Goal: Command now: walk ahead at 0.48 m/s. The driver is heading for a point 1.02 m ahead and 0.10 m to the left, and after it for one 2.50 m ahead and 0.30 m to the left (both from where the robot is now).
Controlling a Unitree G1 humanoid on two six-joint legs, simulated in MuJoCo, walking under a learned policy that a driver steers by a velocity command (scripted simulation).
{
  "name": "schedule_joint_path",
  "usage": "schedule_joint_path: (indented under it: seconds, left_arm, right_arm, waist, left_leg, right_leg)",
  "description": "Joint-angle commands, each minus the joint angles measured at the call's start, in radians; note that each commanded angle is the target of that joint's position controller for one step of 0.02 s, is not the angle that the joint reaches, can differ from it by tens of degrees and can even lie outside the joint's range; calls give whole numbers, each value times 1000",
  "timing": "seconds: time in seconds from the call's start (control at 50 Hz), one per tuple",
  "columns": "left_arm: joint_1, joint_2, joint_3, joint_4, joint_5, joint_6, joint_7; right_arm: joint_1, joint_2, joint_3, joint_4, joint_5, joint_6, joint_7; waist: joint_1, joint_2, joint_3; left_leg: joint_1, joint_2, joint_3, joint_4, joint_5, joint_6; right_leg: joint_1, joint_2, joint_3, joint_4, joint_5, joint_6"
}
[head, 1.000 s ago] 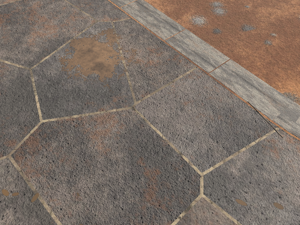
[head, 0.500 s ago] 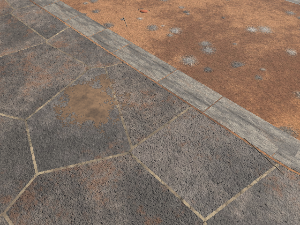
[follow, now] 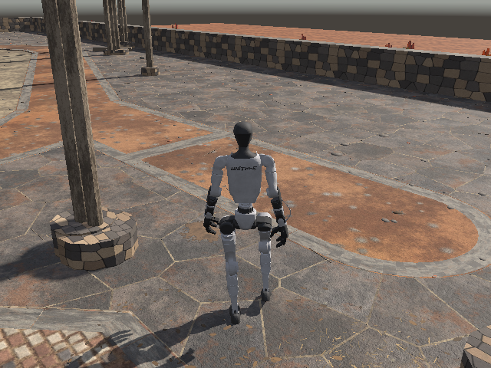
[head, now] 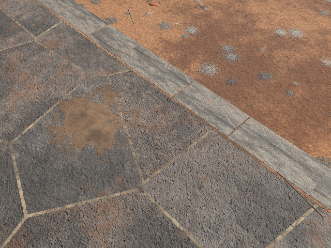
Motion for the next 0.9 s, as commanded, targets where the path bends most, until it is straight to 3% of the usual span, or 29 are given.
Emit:
schedule_joint_path:
  seconds: [0.02,0.08,0.14,0.18,0.2,0.22,0.24,0.26,0.28,0.3,0.32,0.34,0.38,0.46,0.56,0.66,0.72,0.74,0.76,0.78,0.8,0.82,0.84,0.86,0.88,0.9]
  left_arm:
    - [-127,4,-13,-89,-6,-3,-5]
    - [-207,6,-22,-124,-15,-3,-4]
    - [-202,31,-15,-141,-16,-9,5]
    - [-72,62,2,-106,-14,-18,18]
    - [79,80,15,-57,-11,-26,27]
    - [239,129,34,-13,8,-34,37]
    - [351,232,60,-7,31,-34,44]
    - [301,220,58,-10,-2,-18,32]
    - [167,175,46,-30,-26,-15,30]
    - [94,106,27,-46,-29,-23,26]
    - [65,70,16,-42,-25,-32,27]
    - [73,46,7,-25,-27,-40,32]
    - [128,43,2,1,-23,-57,36]
    - [207,80,5,23,-25,-67,37]
    - [299,78,-4,39,-26,-63,38]
    - [382,84,-6,71,-14,-58,49]
    - [358,103,-1,75,-7,-54,59]
    - [340,114,2,74,-6,-53,60]
    - [324,121,4,74,-8,-49,58]
    - [308,111,-1,63,-16,-48,56]
    - [345,39,-20,23,-50,-50,45]
    - [396,49,-7,28,-55,-51,40]
    - [311,101,8,14,-36,-45,43]
    - [238,83,4,-6,-29,-51,38]
    - [215,59,3,-8,-27,-50,35]
    - [214,50,4,-12,-9,-38,31]
  right_arm:
    - [48,-112,-13,-20,1,-14,-5]
    - [77,-125,-14,-2,0,-16,-7]
    - [73,-137,-17,12,-3,-14,-12]
    - [50,-158,-23,14,-8,-10,-16]
    - [36,-164,-25,13,-6,-3,-15]
    - [35,-152,-20,1,-1,-1,-12]
    - [119,-52,0,-31,31,2,1]
    - [125,-105,-21,-21,23,5,3]
    - [25,-132,-32,-49,9,9,1]
    - [-41,-122,-29,-66,2,3,5]
    - [-54,-101,-29,-65,-1,6,6]
    - [-39,-90,-29,-61,-17,19,10]
    - [-18,-63,-26,-54,-26,42,20]
    - [-185,-83,-31,-116,-24,62,30]
    - [-377,-71,-20,-180,-9,57,35]
    - [-501,-80,-16,-228,-7,47,34]
    - [-473,-97,-24,-235,-7,35,29]
    - [-407,-109,-31,-216,-7,30,23]
    - [-273,-125,-42,-172,-10,23,15]
    - [-92,-163,-60,-114,-25,12,5]
    - [65,-267,-87,-91,-51,6,-5]
    - [55,-293,-95,-85,-29,21,7]
    - [-68,-254,-85,-104,-5,28,12]
    - [-150,-183,-65,-117,0,23,14]
    - [-189,-134,-51,-115,-4,17,15]
    - [-190,-103,-40,-99,0,9,10]
  waist:
    - [0,105,102]
    - [-15,115,111]
    - [9,109,102]
    - [69,117,27]
    - [131,97,-48]
    - [186,69,-135]
    - [161,-122,-282]
    - [137,-111,-315]
    - [85,-39,-134]
    - [69,10,-35]
    - [33,22,16]
    - [4,9,32]
    - [-16,-2,26]
    - [-2,-4,70]
    - [50,-12,86]
    - [88,-26,99]
    - [52,-37,85]
    - [19,-47,50]
    - [-39,-37,-18]
    - [-111,-8,-118]
    - [-131,149,-263]
    - [-93,264,-344]
    - [-51,130,-201]
    - [-33,73,-80]
    - [0,52,-13]
    - [27,74,14]
  left_leg:
    - [-19,242,-137,-96,436,105]
    - [-11,249,-113,-100,497,102]
    - [62,281,-100,-42,668,94]
    - [101,278,-74,134,923,73]
    - [74,252,-50,312,939,57]
    - [-89,216,-33,549,726,43]
    - [-405,80,17,947,139,2]
    - [-550,-11,-101,1134,-270,10]
    - [-627,67,-134,1143,-174,22]
    - [-616,103,-130,1084,-95,23]
    - [-569,134,-128,1017,-58,19]
    - [-513,153,-128,966,-46,7]
    - [-464,159,-111,920,-35,-12]
    - [-599,189,-77,777,89,-48]
    - [-636,169,-32,523,230,-66]
    - [-653,131,-4,385,208,-35]
    - [-563,93,11,320,103,10]
    - [-462,59,26,301,65,29]
    - [-305,24,42,250,75,52]
    - [-49,65,-4,221,112,85]
    - [264,343,-363,193,-12,171]
    - [355,493,-759,51,2,260]
    - [234,446,-635,41,-45,229]
    - [85,410,-503,9,-13,204]
    - [-24,359,-404,-29,44,162]
    - [-95,318,-334,-49,107,132]
  right_leg:
    - [-86,13,-35,-159,83,16]
    - [-2,44,-68,-299,132,-5]
    - [66,64,-68,-361,101,-52]
    - [222,116,-80,-386,28,-91]
    - [390,143,-93,-447,46,-112]
    - [630,48,11,-463,6,-148]
    - [910,-261,455,-512,-152,-257]
    - [894,-340,765,-677,-217,-316]
    - [744,-297,605,-702,-287,-277]
    - [596,-256,480,-743,-229,-248]
    - [495,-206,383,-771,-138,-209]
    - [424,-169,309,-785,-53,-183]
    - [380,-142,237,-799,61,-182]
    - [417,-111,159,-850,101,-179]
    - [513,-87,98,-845,233,-154]
    - [679,-126,83,-790,379,-160]
    - [733,-149,64,-696,598,-143]
    - [729,-145,51,-616,745,-130]
    - [710,-124,29,-465,823,-114]
    - [578,-83,-1,-254,699,-93]
    - [267,17,-60,98,284,-50]
    - [51,168,15,359,-353,-40]
    - [-32,90,101,406,-281,-55]
    - [-43,52,98,366,-200,-55]
    - [-9,16,91,295,-149,-55]
    - [34,-5,90,240,-126,-45]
